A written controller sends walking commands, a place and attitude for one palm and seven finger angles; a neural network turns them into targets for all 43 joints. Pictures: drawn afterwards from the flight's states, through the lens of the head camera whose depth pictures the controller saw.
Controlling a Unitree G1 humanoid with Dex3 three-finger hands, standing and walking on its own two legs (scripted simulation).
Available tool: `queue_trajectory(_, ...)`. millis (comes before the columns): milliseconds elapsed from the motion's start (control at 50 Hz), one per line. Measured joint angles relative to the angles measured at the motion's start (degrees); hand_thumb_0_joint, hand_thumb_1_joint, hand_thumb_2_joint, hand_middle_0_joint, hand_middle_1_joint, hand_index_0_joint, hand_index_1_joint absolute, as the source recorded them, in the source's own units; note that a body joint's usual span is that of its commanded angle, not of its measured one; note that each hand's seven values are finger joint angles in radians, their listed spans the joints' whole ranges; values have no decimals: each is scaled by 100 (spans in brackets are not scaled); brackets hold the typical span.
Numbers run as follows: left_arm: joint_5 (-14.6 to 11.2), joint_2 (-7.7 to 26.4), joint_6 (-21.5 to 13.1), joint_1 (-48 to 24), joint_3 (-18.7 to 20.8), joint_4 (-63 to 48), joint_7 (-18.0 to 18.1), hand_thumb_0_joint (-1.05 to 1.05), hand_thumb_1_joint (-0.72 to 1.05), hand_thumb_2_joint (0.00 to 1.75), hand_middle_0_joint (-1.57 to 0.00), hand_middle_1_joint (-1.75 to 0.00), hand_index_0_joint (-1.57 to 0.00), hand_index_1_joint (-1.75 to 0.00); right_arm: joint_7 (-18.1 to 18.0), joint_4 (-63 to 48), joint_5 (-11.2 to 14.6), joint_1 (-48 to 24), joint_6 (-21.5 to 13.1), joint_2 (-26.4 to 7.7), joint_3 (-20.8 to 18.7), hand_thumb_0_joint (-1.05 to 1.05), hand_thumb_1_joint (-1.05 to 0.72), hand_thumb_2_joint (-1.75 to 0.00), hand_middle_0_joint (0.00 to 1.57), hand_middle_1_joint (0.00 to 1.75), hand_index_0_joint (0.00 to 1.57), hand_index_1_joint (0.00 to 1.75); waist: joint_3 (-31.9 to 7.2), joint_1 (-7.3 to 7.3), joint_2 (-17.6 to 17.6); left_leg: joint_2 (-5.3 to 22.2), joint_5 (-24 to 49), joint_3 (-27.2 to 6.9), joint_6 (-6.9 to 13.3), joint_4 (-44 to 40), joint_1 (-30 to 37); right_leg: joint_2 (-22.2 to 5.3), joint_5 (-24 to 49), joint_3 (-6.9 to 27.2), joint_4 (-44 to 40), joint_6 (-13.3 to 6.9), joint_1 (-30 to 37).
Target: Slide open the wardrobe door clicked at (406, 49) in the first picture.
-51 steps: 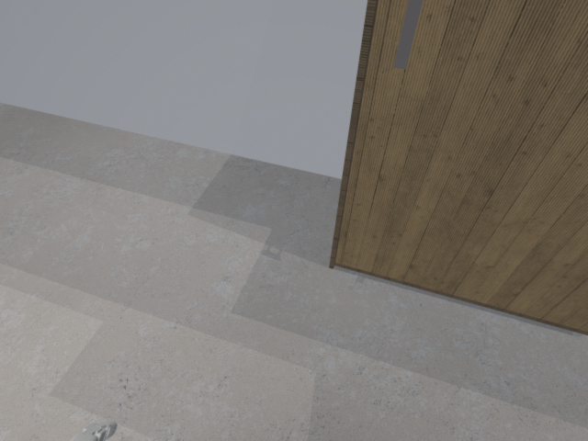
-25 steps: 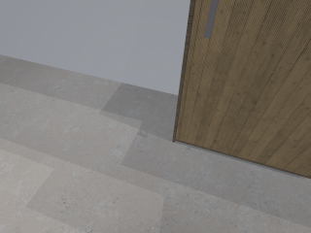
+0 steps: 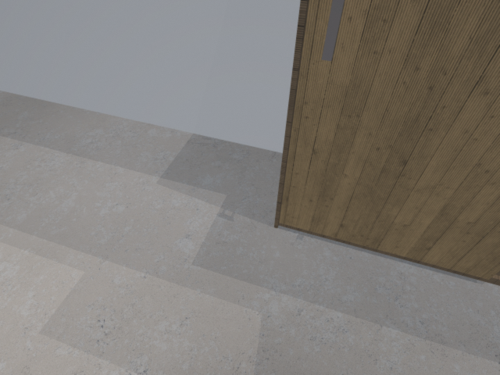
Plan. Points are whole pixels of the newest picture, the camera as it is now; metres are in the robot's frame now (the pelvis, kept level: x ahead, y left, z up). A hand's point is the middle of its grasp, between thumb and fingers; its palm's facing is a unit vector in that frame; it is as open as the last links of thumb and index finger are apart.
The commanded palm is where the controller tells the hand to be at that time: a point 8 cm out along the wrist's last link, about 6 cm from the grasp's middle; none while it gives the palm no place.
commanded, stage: look at it before walking up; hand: left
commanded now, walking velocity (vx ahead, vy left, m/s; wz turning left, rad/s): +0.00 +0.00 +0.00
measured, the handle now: (335, 21) +0.87 -0.17 +0.21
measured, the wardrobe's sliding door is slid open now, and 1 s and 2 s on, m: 0.00 0.00 0.00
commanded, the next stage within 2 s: walk to a spot facing it in 0.42 s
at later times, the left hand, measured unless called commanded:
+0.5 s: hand out of the picture +0.08 +0.26 -0.15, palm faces -0.02 -0.94 -0.34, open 7.4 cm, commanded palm none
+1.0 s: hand out of the picture +0.06 +0.17 -0.18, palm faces -0.14 -0.96 -0.26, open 7.4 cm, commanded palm none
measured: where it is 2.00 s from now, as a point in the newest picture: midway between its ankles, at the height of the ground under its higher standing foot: outside the picture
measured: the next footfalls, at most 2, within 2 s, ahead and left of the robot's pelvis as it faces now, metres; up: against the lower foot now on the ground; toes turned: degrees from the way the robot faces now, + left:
left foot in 1.34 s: +0.08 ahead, +0.12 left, +0.00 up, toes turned -22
right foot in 1.74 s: +0.04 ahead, -0.16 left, +0.00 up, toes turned -44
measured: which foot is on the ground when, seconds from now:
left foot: down 0.00-0.90, up 0.92-1.00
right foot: down 0.00-1.00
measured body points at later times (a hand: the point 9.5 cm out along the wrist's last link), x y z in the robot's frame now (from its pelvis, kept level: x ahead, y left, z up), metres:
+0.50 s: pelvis +0.01 +0.01 +0.00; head +0.01 +0.01 +0.45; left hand +0.08 +0.30 -0.13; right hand +0.09 -0.29 -0.13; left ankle +0.00 +0.13 -0.75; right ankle +0.01 -0.11 -0.75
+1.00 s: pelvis -0.01 -0.02 -0.02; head +0.02 -0.04 +0.43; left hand +0.07 +0.22 -0.16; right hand +0.02 -0.28 -0.18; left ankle -0.01 +0.13 -0.69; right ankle -0.01 -0.10 -0.75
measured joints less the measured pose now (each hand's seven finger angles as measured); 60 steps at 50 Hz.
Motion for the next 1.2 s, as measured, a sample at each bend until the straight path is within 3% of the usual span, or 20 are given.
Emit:
queue_trajectory(580,7,51,14,43,13,43,-1,1,91,90,-20,-30,-20,-30,-9,-18,13,-139,-16,-5,2,1,-90,-90,21,30,20,30,79,66,-31,-49,6,21,50,-114,67,-50,15,22,-125,54,69)
queue_trajectory(780,35,-227,345,378,158,-411,6,1,91,90,-20,-30,-20,-30,-129,-604,-7,-77,142,409,-133,1,-90,-90,20,30,20,30,187,137,-125,102,-478,551,27,741,-363,127,-362,508,1012,40,-717)
queue_trajectory(860,44,-428,418,480,236,-625,-60,1,91,90,-20,-30,-20,-30,-115,-754,-31,9,175,577,-186,1,-90,-90,21,30,20,30,353,196,-104,239,-717,817,-16,1178,-468,21,-1078,120,2011,98,-1086)
queue_trajectory(900,64,-537,352,591,261,-753,-92,1,91,90,-20,-30,-20,-30,-100,-803,-33,71,224,590,-216,1,-90,-90,21,30,20,30,366,224,11,405,-939,874,-88,1660,-669,0,-668,-37,1694,48,-972)
queue_trajectory(960,74,-722,250,660,252,-834,-37,1,91,90,-20,-30,-20,-30,-108,-803,4,57,364,592,-291,1,-90,-90,21,30,20,30,422,191,177,311,-1588,314,-149,3245,-1386,176,-729,-99,1778,-246,-1086)
queue_trajectory(1020,58,-846,266,735,252,-858,-2,1,91,90,-20,-30,-20,-30,-87,-809,-11,31,383,609,-324,1,-91,-90,20,30,20,30,426,212,162,191,-1249,88,-199,4087,-1832,272,-480,29,1299,-308,-989)
queue_trajectory(1080,52,-889,252,815,272,-835,-7,1,91,90,-20,-30,-20,-30,-79,-862,-38,56,338,621,-326,1,-91,-90,20,30,20,30,339,204,77,182,-1010,72,-262,4043,-1930,323,-175,215,826,-315,-906)
queue_trajectory(1200,71,-836,200,937,368,-794,-42,1,91,90,-20,-30,-20,-30,-89,-935,-40,120,265,586,-344,1,-91,-90,20,30,20,30,97,268,-44,162,-1091,44,-284,2995,-1572,433,106,611,349,-259,-815)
